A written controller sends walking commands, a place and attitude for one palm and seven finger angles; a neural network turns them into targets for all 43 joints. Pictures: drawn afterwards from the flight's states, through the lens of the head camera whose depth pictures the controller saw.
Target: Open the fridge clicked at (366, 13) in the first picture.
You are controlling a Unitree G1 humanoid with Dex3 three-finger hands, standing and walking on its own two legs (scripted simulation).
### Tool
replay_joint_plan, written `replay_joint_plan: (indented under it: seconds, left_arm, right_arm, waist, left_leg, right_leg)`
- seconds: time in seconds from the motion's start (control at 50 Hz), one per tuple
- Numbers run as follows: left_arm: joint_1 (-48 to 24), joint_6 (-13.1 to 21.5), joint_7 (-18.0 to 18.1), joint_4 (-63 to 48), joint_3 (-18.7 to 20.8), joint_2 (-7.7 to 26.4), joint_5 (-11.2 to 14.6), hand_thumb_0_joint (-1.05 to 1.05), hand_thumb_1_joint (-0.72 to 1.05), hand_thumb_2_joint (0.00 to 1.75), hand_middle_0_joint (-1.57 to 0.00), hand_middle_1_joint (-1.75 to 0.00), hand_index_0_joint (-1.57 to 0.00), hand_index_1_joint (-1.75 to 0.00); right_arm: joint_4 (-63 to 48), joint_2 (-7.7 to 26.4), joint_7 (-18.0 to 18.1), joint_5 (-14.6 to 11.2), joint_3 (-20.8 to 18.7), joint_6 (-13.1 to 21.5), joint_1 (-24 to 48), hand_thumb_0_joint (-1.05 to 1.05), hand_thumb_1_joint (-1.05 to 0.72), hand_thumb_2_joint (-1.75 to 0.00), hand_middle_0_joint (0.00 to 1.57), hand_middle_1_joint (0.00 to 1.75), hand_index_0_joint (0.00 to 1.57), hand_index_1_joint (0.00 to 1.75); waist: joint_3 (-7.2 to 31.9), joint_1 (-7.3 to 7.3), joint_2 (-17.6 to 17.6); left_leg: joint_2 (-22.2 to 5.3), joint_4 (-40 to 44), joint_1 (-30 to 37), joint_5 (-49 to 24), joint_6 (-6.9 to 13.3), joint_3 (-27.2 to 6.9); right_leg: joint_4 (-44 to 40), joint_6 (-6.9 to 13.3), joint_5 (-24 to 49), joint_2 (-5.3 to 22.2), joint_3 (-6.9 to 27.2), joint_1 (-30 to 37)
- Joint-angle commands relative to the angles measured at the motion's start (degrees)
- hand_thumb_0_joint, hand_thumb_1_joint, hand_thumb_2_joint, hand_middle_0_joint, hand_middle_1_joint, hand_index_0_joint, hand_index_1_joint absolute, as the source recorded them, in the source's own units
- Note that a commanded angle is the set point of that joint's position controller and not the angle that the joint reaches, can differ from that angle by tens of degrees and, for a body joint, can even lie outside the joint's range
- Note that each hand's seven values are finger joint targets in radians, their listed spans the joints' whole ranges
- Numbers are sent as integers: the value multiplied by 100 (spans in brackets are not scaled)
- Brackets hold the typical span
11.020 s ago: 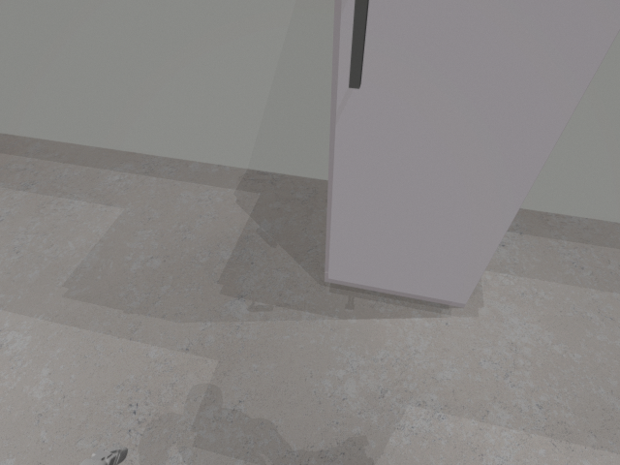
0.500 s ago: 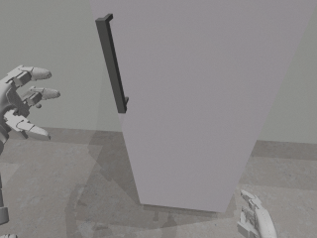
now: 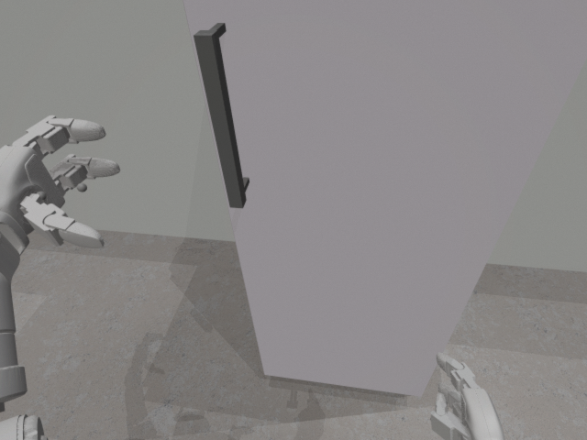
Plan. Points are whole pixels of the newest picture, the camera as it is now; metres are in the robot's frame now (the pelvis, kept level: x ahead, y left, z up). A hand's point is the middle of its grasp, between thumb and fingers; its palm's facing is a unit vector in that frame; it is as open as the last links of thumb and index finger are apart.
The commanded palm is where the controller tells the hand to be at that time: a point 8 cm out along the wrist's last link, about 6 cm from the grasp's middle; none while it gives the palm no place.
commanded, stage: move the hooked fingers beside the handle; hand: left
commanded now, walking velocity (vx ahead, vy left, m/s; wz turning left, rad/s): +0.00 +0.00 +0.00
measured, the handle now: (229, 125) +0.47 +0.16 +0.24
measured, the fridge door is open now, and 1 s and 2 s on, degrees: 0 0 0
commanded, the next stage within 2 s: none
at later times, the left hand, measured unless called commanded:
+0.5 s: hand (136, 164) +0.34 +0.24 +0.25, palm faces +0.03 -1.00 -0.09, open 14.0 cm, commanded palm +0.31 +0.28 +0.25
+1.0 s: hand (163, 151) +0.38 +0.22 +0.25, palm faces +0.02 -1.00 -0.08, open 14.0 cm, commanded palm +0.35 +0.27 +0.25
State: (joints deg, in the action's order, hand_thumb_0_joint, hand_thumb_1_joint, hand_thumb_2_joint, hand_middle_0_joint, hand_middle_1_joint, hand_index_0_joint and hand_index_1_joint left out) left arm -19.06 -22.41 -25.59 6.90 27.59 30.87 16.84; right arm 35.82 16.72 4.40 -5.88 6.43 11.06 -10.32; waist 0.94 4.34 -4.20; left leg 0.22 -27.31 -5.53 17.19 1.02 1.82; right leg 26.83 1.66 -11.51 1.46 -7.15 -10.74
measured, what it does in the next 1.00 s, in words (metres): stands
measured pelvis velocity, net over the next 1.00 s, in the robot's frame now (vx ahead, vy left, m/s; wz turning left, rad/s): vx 0.01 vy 0.00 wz -0.01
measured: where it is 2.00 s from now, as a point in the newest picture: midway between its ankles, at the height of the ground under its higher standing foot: outside the picture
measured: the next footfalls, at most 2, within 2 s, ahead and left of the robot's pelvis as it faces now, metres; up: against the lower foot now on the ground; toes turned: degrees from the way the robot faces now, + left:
none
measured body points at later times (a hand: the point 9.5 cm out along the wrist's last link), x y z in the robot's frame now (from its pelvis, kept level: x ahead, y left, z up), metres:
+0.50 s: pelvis +0.01 +0.00 +0.00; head -0.02 -0.03 +0.45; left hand +0.33 +0.29 +0.26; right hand +0.21 -0.21 -0.07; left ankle -0.02 +0.11 -0.74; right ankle +0.04 -0.10 -0.74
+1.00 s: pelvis +0.01 +0.00 +0.00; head -0.01 -0.03 +0.45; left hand +0.37 +0.27 +0.25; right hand +0.20 -0.23 -0.08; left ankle -0.02 +0.11 -0.74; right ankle +0.04 -0.10 -0.74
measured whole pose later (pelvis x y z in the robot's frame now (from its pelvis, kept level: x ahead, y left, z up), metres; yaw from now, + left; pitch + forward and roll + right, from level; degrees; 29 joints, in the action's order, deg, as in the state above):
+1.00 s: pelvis +0.01 +0.00 +0.00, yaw -1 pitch -2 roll +0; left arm -32.0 -20.3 -18.2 18.2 19.5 25.8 12.9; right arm 36.3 16.1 5.1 -5.6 5.5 7.4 -10.6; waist 1.4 2.0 -3.8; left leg 0.4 -23.7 -5.4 16.0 1.0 2.3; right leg 24.9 1.7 -11.1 1.3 -6.5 -11.6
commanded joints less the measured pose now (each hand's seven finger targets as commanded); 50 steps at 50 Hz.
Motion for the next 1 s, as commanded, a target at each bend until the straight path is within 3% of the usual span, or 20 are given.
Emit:
replay_joint_plan:
  seconds: [0.0,0.06,0.18,0.2,0.26,0.3,0.36,0.44,0.5,0.56,0.64,0.66,0.7,0.72,0.76,0.8,0.84,0.86,0.9,0.98]
  left_arm:
    - [-2611,497,130,-1350,141,1458,111,0,-50,30,-30,-120,-30,-120]
    - [-2258,447,212,-1028,429,1685,91,0,-50,30,-30,-120,-30,-120]
    - [-2618,338,364,-1128,75,1330,-7,0,-50,30,-30,-120,-30,-120]
    - [-2692,324,402,-1025,35,1264,-6,0,-50,30,-30,-120,-30,-120]
    - [-2536,319,468,-1042,120,1361,-49,0,-50,30,-30,-120,-30,-120]
    - [-2861,341,512,-1133,-51,1186,-66,0,-50,30,-30,-120,-30,-120]
    - [-2520,356,589,-1140,195,1364,-80,0,-50,30,-30,-120,-30,-120]
    - [-2831,307,623,-939,-100,1040,-93,0,-50,30,-30,-120,-30,-120]
    - [-2877,327,653,-1119,-35,1141,-135,0,-50,30,-30,-120,-30,-120]
    - [-2872,364,682,-1161,-227,923,-121,0,-50,30,-30,-120,-30,-120]
    - [-2965,310,733,-771,-74,1073,-141,0,-50,30,-30,-120,-30,-120]
    - [-2873,304,750,-596,16,1209,-158,0,-50,30,-30,-120,-30,-120]
    - [-3179,361,750,-752,-51,1200,-191,0,-50,30,-30,-120,-30,-120]
    - [-3206,372,747,-714,-139,1125,-208,0,-50,30,-30,-120,-30,-120]
    - [-3455,433,725,-578,-459,883,-222,0,-50,30,-30,-120,-30,-120]
    - [-3607,485,738,-343,-328,1059,-229,0,-50,30,-30,-120,-30,-120]
    - [-3964,536,725,-199,-616,795,-228,0,-50,30,-30,-120,-30,-120]
    - [-3825,567,761,-105,-414,1028,-240,0,-50,30,-30,-120,-30,-120]
    - [-3863,624,778,-123,-270,1183,-275,0,-50,30,-30,-120,-30,-120]
    - [-3726,689,798,-17,-318,1018,-256,0,-50,30,-30,-120,-30,-120]
  right_arm:
    - [-1032,540,104,22,-281,419,999,0,-90,-90,20,30,20,30]
    - [-973,588,81,53,-306,363,935,0,-90,-90,20,30,20,30]
    - [-1016,537,52,29,-280,274,994,0,-90,-90,20,30,20,30]
    - [-1003,542,64,34,-287,277,970,0,-90,-90,20,30,20,30]
    - [-1012,534,57,51,-307,238,947,0,-90,-90,20,30,20,30]
    - [-1008,515,67,42,-300,222,960,0,-90,-90,20,30,20,30]
    - [-1026,524,48,68,-329,182,932,0,-90,-90,20,30,20,30]
    - [-978,511,70,39,-318,132,942,0,-90,-90,20,30,20,30]
    - [-1013,496,69,47,-334,102,968,0,-90,-90,20,30,20,30]
    - [-1003,477,63,49,-343,93,957,0,-90,-90,20,30,20,30]
    - [-951,512,96,48,-336,35,933,0,-90,-90,20,30,20,30]
    - [-905,530,84,50,-365,7,897,0,-90,-90,20,30,20,30]
    - [-961,521,95,41,-362,3,932,0,-90,-90,20,30,20,30]
    - [-977,493,100,30,-348,-5,944,0,-90,-90,20,30,20,30]
    - [-939,496,113,24,-351,-11,890,0,-90,-90,20,30,20,30]
    - [-911,521,147,19,-354,-11,840,0,-90,-90,20,30,20,30]
    - [-880,513,169,15,-339,5,820,0,-90,-90,20,30,20,30]
    - [-855,530,163,30,-371,-3,765,0,-90,-90,20,30,20,30]
    - [-911,531,156,36,-366,-15,774,0,-90,-90,20,30,20,30]
    - [-921,514,104,43,-378,-31,734,0,-90,-90,20,30,20,30]
  waist:
    - [1030,-172,-237]
    - [970,-59,169]
    - [1000,-125,-133]
    - [987,-142,65]
    - [1163,-72,84]
    - [1221,-149,-17]
    - [1391,-28,239]
    - [1170,-154,166]
    - [1371,-119,-21]
    - [1326,-142,214]
    - [1249,-153,210]
    - [1202,-136,411]
    - [1323,-170,209]
    - [1357,-184,31]
    - [1227,-278,96]
    - [1287,-286,198]
    - [1225,-371,53]
    - [1296,-312,235]
    - [1545,-251,194]
    - [1541,-233,245]
  left_leg:
    - [1,559,-22,-1075,39,-470]
    - [-17,600,-176,-1211,47,-468]
    - [-16,673,-79,-1290,16,-436]
    - [-14,676,-93,-1279,15,-467]
    - [-13,642,-35,-1453,24,-418]
    - [-3,658,17,-1451,14,-423]
    - [-14,632,15,-1777,18,-402]
    - [2,646,-21,-1619,26,-372]
    - [19,637,55,-1731,29,-324]
    - [-6,616,109,-1838,42,-334]
    - [28,640,-54,-1641,44,-324]
    - [7,626,-88,-1634,68,-298]
    - [31,638,-62,-1653,68,-299]
    - [36,621,-13,-1648,65,-276]
    - [14,616,34,-1575,68,-291]
    - [28,639,-19,-1439,78,-320]
    - [48,635,9,-1300,82,-323]
    - [18,627,18,-1369,88,-312]
    - [43,639,-27,-1541,80,-311]
    - [16,641,-14,-1820,80,-272]
  right_leg:
    - [-408,20,500,37,463,388]
    - [-433,28,609,16,415,527]
    - [-391,39,700,10,374,426]
    - [-375,32,698,-4,346,405]
    - [-381,40,881,-4,379,541]
    - [-363,33,909,4,375,507]
    - [-325,47,1242,-5,364,768]
    - [-340,24,1188,7,356,558]
    - [-338,35,1307,25,398,713]
    - [-349,27,1426,3,385,690]
    - [-348,17,1303,22,392,667]
    - [-409,9,1295,16,418,695]
    - [-370,15,1341,37,428,756]
    - [-372,20,1345,37,447,719]
    - [-428,21,1230,26,444,572]
    - [-435,14,1121,17,444,603]
    - [-458,12,1001,33,453,457]
    - [-487,15,1041,26,466,543]
    - [-410,25,1267,49,474,786]
    - [-374,37,1618,49,465,861]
